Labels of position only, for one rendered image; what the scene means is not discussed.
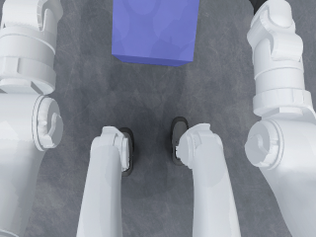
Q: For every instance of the carton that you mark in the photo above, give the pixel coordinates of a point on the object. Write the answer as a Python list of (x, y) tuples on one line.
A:
[(155, 32)]

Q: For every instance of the robot left forearm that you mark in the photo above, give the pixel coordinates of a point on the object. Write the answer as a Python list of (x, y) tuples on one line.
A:
[(28, 35)]

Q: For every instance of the robot right forearm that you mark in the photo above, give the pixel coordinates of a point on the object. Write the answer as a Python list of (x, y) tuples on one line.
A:
[(278, 65)]

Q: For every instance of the robot left shin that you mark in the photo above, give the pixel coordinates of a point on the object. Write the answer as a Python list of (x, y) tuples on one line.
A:
[(106, 129)]

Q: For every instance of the robot left foot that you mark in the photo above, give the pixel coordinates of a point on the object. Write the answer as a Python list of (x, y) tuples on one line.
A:
[(129, 135)]

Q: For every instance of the robot right hand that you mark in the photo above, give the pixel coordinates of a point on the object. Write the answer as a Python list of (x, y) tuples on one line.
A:
[(257, 4)]

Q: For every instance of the right robot upper arm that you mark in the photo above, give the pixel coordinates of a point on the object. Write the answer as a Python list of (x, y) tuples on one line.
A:
[(285, 152)]

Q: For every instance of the left robot upper arm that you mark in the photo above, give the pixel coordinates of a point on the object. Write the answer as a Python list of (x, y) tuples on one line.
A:
[(30, 124)]

